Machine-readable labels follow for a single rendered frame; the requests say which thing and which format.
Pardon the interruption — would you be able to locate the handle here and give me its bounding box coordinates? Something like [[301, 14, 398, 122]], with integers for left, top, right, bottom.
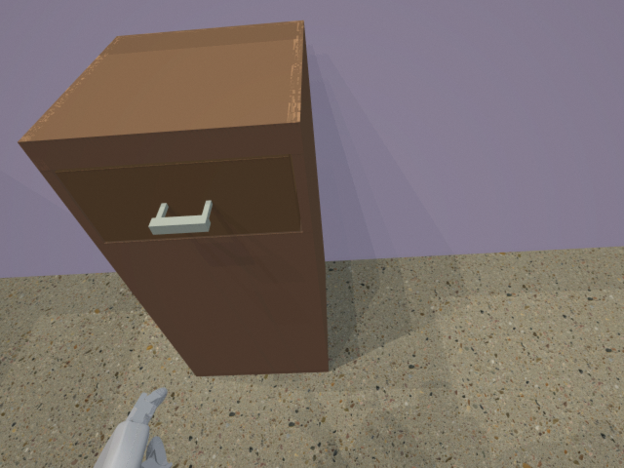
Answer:
[[148, 200, 213, 235]]

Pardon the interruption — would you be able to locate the drawer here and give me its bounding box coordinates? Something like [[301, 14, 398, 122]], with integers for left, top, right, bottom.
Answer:
[[55, 154, 300, 242]]

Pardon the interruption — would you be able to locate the cabinet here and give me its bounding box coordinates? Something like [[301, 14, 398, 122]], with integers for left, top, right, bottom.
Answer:
[[18, 20, 329, 376]]

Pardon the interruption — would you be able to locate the left robot hand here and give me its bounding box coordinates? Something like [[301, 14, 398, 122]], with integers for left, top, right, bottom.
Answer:
[[94, 387, 173, 468]]

